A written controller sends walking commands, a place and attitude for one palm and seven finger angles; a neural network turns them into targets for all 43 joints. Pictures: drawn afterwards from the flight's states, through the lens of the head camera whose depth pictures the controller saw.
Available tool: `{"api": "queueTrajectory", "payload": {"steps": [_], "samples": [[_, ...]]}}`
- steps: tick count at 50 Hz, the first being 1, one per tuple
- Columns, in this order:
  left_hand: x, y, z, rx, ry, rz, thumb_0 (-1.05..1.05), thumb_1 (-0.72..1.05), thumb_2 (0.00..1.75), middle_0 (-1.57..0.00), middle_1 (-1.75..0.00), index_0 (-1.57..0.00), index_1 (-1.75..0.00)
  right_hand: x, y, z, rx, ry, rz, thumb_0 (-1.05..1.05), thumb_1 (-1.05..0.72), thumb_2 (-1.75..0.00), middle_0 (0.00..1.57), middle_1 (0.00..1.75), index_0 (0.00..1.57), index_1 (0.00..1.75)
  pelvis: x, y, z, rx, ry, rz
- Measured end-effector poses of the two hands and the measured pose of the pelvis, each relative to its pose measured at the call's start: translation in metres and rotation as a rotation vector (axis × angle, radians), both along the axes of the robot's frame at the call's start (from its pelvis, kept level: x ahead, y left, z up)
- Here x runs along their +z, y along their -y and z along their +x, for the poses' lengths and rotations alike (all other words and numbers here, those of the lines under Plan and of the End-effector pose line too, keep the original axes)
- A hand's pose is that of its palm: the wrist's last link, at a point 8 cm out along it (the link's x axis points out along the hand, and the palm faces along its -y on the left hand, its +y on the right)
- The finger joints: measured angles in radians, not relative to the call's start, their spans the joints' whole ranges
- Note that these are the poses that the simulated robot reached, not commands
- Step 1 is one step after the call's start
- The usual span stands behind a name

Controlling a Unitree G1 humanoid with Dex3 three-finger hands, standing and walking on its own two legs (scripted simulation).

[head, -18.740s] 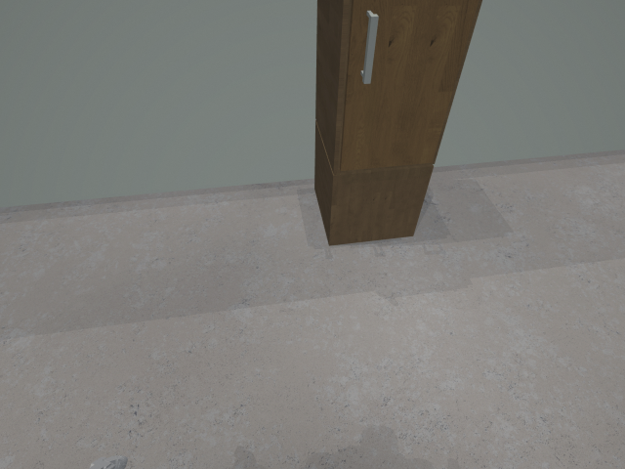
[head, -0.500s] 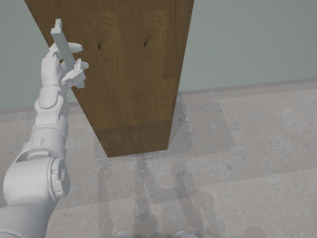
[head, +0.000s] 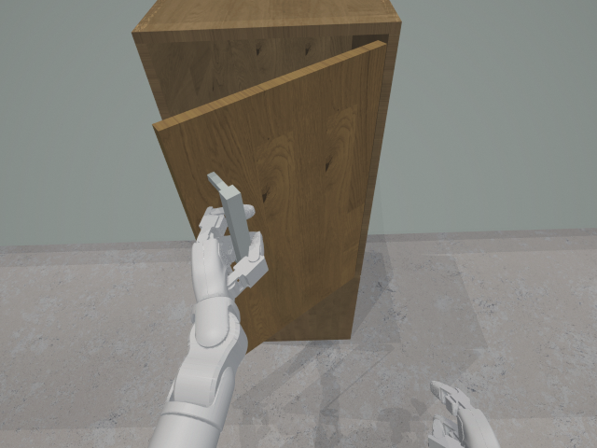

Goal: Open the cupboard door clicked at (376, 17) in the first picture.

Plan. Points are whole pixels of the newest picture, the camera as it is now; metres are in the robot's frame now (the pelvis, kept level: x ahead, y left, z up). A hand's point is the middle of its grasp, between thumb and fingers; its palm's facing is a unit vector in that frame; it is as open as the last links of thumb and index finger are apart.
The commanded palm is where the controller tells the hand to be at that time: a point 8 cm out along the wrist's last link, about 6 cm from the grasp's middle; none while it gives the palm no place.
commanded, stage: pull the door open along its arc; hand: left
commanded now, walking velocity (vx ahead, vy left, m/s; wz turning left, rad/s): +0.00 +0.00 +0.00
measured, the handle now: (233, 230) +0.39 +0.10 +0.10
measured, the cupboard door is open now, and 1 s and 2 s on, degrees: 37 45 45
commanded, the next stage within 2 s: open thumb and fingers to let go in 0.26 s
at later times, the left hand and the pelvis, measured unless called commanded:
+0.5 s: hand (286, 277) +0.31 +0.03 +0.10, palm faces +0.38 -0.92 -0.05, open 6.7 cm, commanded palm +0.25 +0.06 +0.10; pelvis +0.00 -0.05 +0.00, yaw +4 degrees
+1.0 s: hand (284, 280) +0.30 +0.03 +0.10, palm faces +0.37 -0.93 -0.03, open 14.0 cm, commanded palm +0.25 +0.06 +0.10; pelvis -0.01 -0.04 +0.00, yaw +4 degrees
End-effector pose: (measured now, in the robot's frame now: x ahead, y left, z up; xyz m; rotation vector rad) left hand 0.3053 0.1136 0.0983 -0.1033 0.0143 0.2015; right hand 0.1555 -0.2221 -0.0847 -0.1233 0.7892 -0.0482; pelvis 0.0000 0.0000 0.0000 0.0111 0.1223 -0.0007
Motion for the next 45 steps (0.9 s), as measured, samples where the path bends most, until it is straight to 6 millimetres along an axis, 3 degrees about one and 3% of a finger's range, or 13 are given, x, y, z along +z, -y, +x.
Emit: {"api": "queueTrajectory", "payload": {"steps": [6,13,19,26,33,45], "samples": [[0.005,0.029,-0.025,0.053,-0.04,0.056,0.03,0.68,0.73,-0.3,-1.25,-0.34,-1.29,0.011,-0.007,0.026,0.046,0.046,0.021,0.01,-0.9,-0.9,0.2,0.3,0.2,0.29,0.001,0.013,0.0,0.018,0.038,0.006],[0.009,0.051,-0.044,0.017,-0.076,0.102,0.03,0.69,0.76,-0.28,-1.15,-0.3,-1.26,0.01,0.003,0.031,0.044,0.025,0.053,0.01,-0.9,-0.9,0.2,0.3,0.2,0.3,0.003,0.028,0.009,0.024,0.074,0.014],[0.01,0.054,-0.044,0.077,-0.073,0.133,0.03,0.67,0.82,-0.29,-1.17,-0.29,-1.27,-0.006,0.019,0.029,0.069,-0.037,0.021,0.01,-0.9,-0.9,0.2,0.3,0.2,0.3,0.001,0.037,0.009,0.054,0.084,0.018],[0.008,0.044,-0.038,0.2,-0.073,0.136,0.02,0.57,0.87,-0.32,-1.2,-0.31,-1.27,-0.021,0.029,0.026,0.097,-0.097,-0.01,0.01,-0.9,-0.9,0.2,0.3,0.2,0.29,-0.001,0.046,0.003,0.073,0.061,0.032],[0.005,0.038,-0.046,0.233,-0.067,0.146,0.01,0.33,0.7,-0.33,-1.24,-0.33,-1.27,-0.02,0.029,0.025,0.09,-0.07,0.013,0.01,-0.9,-0.9,0.2,0.3,0.2,0.29,0.0,0.05,0.001,0.075,0.058,0.039],[0.004,0.043,-0.042,0.193,-0.033,0.134,0.0,-0.31,0.39,-0.3,-1.18,-0.29,-1.19,-0.021,0.03,0.013,0.073,-0.061,-0.01,0.01,-0.9,-0.9,0.2,0.3,0.2,0.29,-0.002,0.046,-0.009,0.072,0.059,0.032]]}}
